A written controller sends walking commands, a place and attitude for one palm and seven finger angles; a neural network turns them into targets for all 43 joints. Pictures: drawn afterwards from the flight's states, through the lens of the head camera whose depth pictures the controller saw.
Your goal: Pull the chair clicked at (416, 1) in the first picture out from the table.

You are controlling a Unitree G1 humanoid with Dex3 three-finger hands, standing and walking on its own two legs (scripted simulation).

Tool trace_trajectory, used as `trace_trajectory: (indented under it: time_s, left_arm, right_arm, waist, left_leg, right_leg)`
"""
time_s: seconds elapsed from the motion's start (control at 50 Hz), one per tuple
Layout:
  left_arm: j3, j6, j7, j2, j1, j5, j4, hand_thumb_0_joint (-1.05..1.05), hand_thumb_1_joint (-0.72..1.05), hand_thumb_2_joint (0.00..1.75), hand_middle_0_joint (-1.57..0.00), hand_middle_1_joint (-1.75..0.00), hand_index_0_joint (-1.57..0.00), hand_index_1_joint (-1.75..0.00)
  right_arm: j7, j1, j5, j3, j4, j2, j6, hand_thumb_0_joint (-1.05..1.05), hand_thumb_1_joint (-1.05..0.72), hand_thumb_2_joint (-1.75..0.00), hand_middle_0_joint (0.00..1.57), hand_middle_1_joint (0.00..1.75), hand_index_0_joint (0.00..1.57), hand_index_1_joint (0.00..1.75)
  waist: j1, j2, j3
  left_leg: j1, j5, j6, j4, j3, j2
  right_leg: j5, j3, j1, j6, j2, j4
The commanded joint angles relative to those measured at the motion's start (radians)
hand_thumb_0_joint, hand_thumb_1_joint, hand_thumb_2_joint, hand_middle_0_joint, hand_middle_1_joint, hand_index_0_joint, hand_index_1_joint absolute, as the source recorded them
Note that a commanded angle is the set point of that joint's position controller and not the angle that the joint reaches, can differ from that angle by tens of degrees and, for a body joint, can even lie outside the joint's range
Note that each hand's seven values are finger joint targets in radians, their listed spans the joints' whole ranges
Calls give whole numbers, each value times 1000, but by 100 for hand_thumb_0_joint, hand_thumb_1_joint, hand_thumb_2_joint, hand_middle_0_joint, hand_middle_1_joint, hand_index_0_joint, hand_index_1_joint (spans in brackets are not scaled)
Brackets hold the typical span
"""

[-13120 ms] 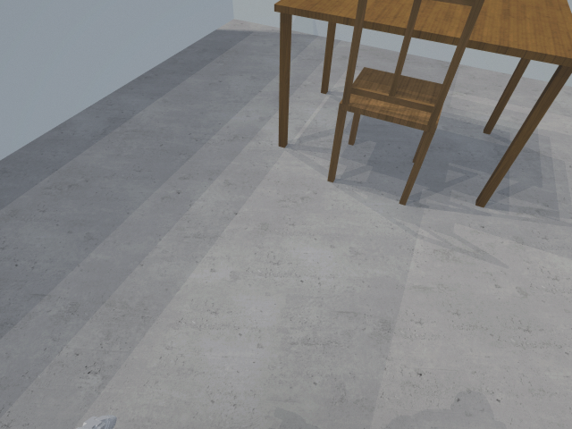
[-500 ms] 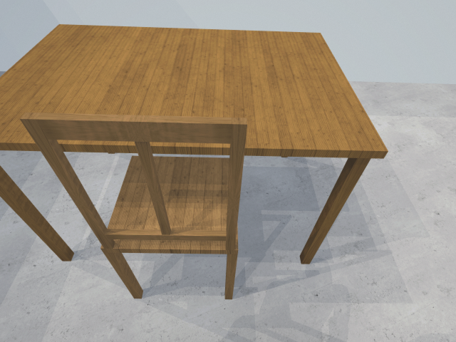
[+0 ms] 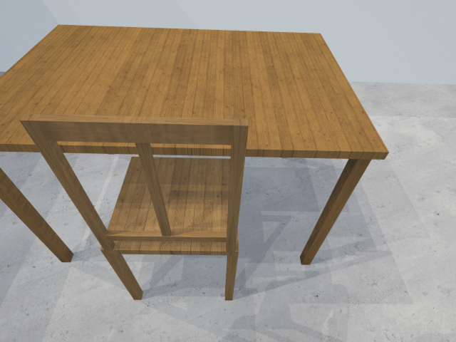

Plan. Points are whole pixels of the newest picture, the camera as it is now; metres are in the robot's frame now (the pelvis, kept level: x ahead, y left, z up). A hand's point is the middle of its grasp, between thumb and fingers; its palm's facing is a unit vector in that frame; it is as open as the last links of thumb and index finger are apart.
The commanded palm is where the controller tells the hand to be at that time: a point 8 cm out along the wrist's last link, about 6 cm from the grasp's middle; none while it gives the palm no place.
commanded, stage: look again from close up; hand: left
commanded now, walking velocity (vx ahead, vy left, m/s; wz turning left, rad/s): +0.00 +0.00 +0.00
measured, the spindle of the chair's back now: (156, 196) +0.44 +0.20 -0.05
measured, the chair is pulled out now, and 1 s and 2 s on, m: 0.00 0.00 0.00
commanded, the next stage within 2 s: raise the hand toward the chair's back in 0.26 s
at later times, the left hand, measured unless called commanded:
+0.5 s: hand out of the picture +0.09 +0.21 -0.11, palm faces +0.24 -0.93 -0.28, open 7.4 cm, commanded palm +0.09 +0.21 -0.07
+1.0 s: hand out of the picture +0.13 +0.18 -0.05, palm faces +0.19 -0.98 -0.09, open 11.2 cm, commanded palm +0.12 +0.22 -0.06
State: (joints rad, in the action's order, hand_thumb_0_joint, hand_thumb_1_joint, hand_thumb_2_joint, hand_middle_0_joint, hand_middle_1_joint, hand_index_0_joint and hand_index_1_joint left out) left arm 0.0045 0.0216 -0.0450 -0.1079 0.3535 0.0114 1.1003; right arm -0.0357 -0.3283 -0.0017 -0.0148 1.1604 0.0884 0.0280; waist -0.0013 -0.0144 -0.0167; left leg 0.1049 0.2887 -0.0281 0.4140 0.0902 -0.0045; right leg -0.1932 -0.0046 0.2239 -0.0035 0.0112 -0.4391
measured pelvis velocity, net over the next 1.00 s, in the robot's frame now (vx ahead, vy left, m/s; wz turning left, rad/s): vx -0.04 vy -0.03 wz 0.11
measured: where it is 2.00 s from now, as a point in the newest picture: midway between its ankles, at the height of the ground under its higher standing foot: outside the picture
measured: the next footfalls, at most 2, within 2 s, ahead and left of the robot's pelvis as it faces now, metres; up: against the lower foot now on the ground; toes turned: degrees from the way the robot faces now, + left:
none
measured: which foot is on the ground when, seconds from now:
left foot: down 0.00-1.00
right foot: down 0.00-1.00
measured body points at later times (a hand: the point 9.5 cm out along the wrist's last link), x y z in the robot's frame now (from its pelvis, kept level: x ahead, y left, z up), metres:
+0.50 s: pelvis -0.01 +0.00 -0.01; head +0.00 -0.01 +0.44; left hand +0.07 +0.26 -0.08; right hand +0.03 -0.23 -0.15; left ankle -0.04 +0.10 -0.74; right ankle +0.03 -0.12 -0.74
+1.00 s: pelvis -0.04 -0.03 -0.12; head +0.05 -0.02 +0.33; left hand +0.12 +0.23 -0.04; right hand +0.24 -0.21 -0.18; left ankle -0.04 +0.09 -0.74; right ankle +0.03 -0.12 -0.74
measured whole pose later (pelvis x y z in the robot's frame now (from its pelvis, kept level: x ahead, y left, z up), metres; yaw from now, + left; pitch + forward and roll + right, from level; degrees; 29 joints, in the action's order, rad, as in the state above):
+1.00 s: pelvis -0.04 -0.03 -0.12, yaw +6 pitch +16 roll -2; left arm -0.15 0.57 0.25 -0.20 0.48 -0.28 -0.09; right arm -0.01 -0.08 0.00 -0.01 0.52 0.23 0.26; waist -0.08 0.02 0.12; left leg 0.97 0.61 0.02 1.30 -0.06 0.01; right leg -0.51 -0.14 1.01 0.06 0.04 -1.24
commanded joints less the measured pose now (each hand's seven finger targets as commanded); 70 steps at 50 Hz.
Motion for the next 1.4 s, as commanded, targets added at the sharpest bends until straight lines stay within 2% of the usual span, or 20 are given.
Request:
trace_trajectory:
  time_s: [0.0,0.32,0.34,0.36,0.38,0.42,0.52,0.58,0.66,0.68,0.74,0.82,0.86,0.94,0.98,1.04,1.1,1.16,1.28,1.38]
  left_arm:
    - [-11,6,-4,-82,97,3,-21,0,90,90,-20,-30,-20,-30]
    - [-9,4,-5,-80,98,2,-21,0,90,90,-20,-30,-20,-30]
    - [-9,13,-37,-135,107,12,25,0,90,90,-20,-30,-20,-30]
    - [-200,170,-53,-466,-612,-205,-1504,0,88,89,-20,-30,-20,-30]
    - [-59,106,-74,-266,-341,-102,-1315,0,85,88,-20,-29,-20,-29]
    - [87,-25,-102,2,-39,-126,-1004,0,81,86,-19,-29,-19,-29]
    - [163,141,-38,64,-117,-149,-1056,0,69,81,-18,-27,-18,-27]
    - [11,325,76,20,199,-207,-916,0,62,78,-17,-26,-17,-26]
    - [-275,603,239,-203,317,-199,-928,0,53,74,-16,-24,-16,-24]
    - [-233,617,238,-184,322,-164,-995,0,50,73,-16,-24,-16,-24]
    - [-145,576,206,-154,180,-135,-1217,0,43,70,-15,-23,-15,-23]
    - [-175,600,185,-182,18,-225,-1505,0,34,66,-14,-21,-14,-21]
    - [-143,639,223,-187,-93,-257,-1604,0,29,64,-14,-20,-14,-20]
    - [-63,618,373,-143,-93,-287,-1431,0,20,60,-13,-19,-13,-19]
    - [-91,526,446,-174,-64,-294,-1292,0,15,58,-13,-18,-13,-18]
    - [-203,358,479,-257,30,-301,-1256,0,8,55,-12,-17,-12,-17]
    - [-329,252,414,-288,102,-342,-1343,0,1,52,-11,-16,-11,-16]
    - [-357,285,295,-262,122,-363,-1434,0,-6,49,-10,-15,-10,-15]
    - [-203,449,246,-195,7,-259,-1335,0,-20,43,-9,-13,-9,-13]
    - [-193,448,355,-247,2,-282,-1314,0,-31,38,-8,-11,-8,-11]
  right_arm:
    - [0,-87,1,17,-12,85,13,0,-90,-90,20,30,20,30]
    - [-3,-88,1,17,-7,85,17,0,-90,-90,20,30,20,30]
    - [5,34,1,21,-100,155,16,0,-90,-90,20,30,20,30]
    - [-77,79,-3,92,-418,351,142,0,-90,-90,20,30,20,30]
    - [-84,108,-18,24,-406,266,257,0,-90,-90,20,30,20,30]
    - [-26,56,-45,32,-373,220,318,0,-90,-90,20,30,20,30]
    - [-26,95,-16,53,-517,314,375,0,-90,-90,20,30,20,30]
    - [26,132,-8,83,-599,299,374,0,-90,-90,20,30,20,30]
    - [93,210,12,115,-689,293,315,0,-90,-90,20,30,20,30]
    - [107,236,16,112,-730,286,287,0,-90,-90,20,30,20,30]
    - [108,274,1,106,-834,269,232,0,-90,-90,20,30,20,30]
    - [59,199,-1,103,-844,261,232,0,-90,-90,20,30,20,30]
    - [33,175,5,87,-813,270,252,0,-90,-90,20,30,20,30]
    - [-1,163,-8,69,-741,284,298,0,-90,-90,20,30,20,30]
    - [-19,165,-26,65,-735,292,294,0,-90,-90,20,30,20,30]
    - [-33,208,-47,70,-778,295,277,0,-90,-90,20,30,20,30]
    - [-26,240,-50,76,-825,259,246,0,-90,-90,20,30,20,30]
    - [-16,225,-40,75,-810,217,246,0,-90,-90,20,30,20,30]
    - [-8,182,-21,77,-756,244,264,0,-90,-90,20,30,20,30]
    - [-30,149,-36,76,-778,292,287,0,-90,-90,20,30,20,30]
  waist:
    - [-4,6,-84]
    - [-5,27,-78]
    - [-26,81,-131]
    - [115,333,280]
    - [26,372,243]
    - [22,113,131]
    - [87,-329,-29]
    - [-35,-306,68]
    - [-124,66,222]
    - [-138,108,239]
    - [-109,121,282]
    - [-21,123,416]
    - [41,91,470]
    - [99,-6,379]
    - [93,-63,342]
    - [16,-80,436]
    - [-58,-67,546]
    - [-80,-6,532]
    - [31,-16,296]
    - [30,39,363]
  left_leg:
    - [85,-93,-10,-100,-110,111]
    - [72,-142,-10,-101,-115,117]
    - [180,-259,22,72,-66,134]
    - [-76,-312,44,-19,-95,25]
    - [-48,-524,80,-68,-71,60]
    - [71,-405,67,-45,-108,74]
    - [366,122,2,162,-155,-1]
    - [516,132,39,278,-127,-14]
    - [671,-11,69,466,-66,-39]
    - [702,-29,63,486,-55,-41]
    - [745,25,34,540,-40,-43]
    - [715,12,9,639,-86,-22]
    - [707,-26,0,712,-110,-11]
    - [822,73,-7,782,-124,6]
    - [882,134,-7,782,-119,2]
    - [895,142,-7,725,-109,-15]
    - [843,52,2,678,-102,-27]
    - [805,-13,13,649,-115,-19]
    - [849,117,4,642,-121,-2]
    - [790,157,-2,619,-123,-7]
  right_leg:
    - [74,85,15,36,75,72]
    - [106,77,8,35,73,60]
    - [337,73,13,34,131,14]
    - [293,6,-65,3,14,14]
    - [62,-24,-61,56,17,-74]
    - [-79,-67,62,32,12,-117]
    - [-269,-76,306,9,16,-95]
    - [-323,-85,370,31,14,-239]
    - [-54,-46,372,83,21,-517]
    - [-25,-50,396,84,16,-568]
    - [-56,-14,453,79,11,-586]
    - [-68,33,464,56,-1,-573]
    - [-25,49,500,44,-7,-589]
    - [-170,57,565,22,1,-555]
    - [-278,67,567,21,7,-526]
    - [-340,81,456,12,30,-488]
    - [-225,84,313,9,41,-485]
    - [-89,49,297,22,23,-517]
    - [-299,10,540,27,9,-511]
    - [-341,10,534,32,13,-495]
